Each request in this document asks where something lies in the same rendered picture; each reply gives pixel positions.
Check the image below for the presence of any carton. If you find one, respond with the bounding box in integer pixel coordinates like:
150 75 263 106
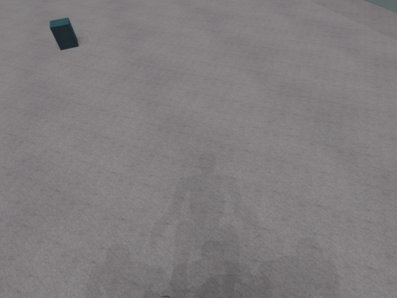
50 17 79 50

